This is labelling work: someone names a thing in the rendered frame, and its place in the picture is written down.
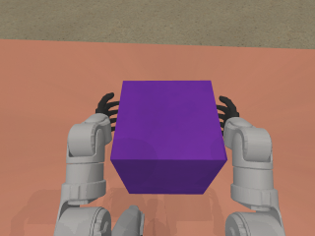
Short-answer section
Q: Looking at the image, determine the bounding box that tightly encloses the right robot forearm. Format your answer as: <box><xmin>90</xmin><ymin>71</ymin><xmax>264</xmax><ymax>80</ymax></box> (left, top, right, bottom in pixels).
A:
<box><xmin>223</xmin><ymin>117</ymin><xmax>286</xmax><ymax>236</ymax></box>

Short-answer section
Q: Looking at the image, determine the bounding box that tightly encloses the carton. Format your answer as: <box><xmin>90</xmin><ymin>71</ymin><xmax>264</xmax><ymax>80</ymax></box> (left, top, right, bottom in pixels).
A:
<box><xmin>110</xmin><ymin>81</ymin><xmax>227</xmax><ymax>195</ymax></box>

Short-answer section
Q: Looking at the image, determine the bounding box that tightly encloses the left robot forearm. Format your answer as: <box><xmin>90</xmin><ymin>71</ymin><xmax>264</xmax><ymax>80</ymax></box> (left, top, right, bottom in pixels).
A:
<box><xmin>53</xmin><ymin>113</ymin><xmax>112</xmax><ymax>236</ymax></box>

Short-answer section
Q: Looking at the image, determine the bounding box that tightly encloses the robot left shin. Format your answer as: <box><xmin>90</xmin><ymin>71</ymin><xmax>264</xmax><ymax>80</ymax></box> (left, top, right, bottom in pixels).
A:
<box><xmin>129</xmin><ymin>205</ymin><xmax>139</xmax><ymax>209</ymax></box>

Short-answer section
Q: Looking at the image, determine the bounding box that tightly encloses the robot right hand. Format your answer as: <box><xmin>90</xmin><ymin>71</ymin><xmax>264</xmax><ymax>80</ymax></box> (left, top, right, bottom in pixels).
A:
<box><xmin>216</xmin><ymin>95</ymin><xmax>239</xmax><ymax>136</ymax></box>

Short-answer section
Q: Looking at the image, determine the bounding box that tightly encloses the robot left hand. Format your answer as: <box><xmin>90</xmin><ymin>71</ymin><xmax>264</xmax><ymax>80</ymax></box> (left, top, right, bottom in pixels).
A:
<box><xmin>95</xmin><ymin>92</ymin><xmax>120</xmax><ymax>132</ymax></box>

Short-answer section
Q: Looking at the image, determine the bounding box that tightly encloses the left robot upper arm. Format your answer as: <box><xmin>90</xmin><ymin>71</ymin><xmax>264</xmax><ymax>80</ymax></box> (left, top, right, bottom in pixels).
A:
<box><xmin>54</xmin><ymin>206</ymin><xmax>112</xmax><ymax>236</ymax></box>

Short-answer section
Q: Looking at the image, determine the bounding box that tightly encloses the right robot upper arm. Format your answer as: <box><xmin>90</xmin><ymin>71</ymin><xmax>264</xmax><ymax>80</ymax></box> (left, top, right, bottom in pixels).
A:
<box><xmin>224</xmin><ymin>211</ymin><xmax>285</xmax><ymax>236</ymax></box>

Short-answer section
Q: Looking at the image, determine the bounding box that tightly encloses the robot left thigh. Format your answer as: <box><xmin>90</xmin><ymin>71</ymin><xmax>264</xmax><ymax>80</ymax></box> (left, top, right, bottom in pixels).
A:
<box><xmin>111</xmin><ymin>208</ymin><xmax>145</xmax><ymax>236</ymax></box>

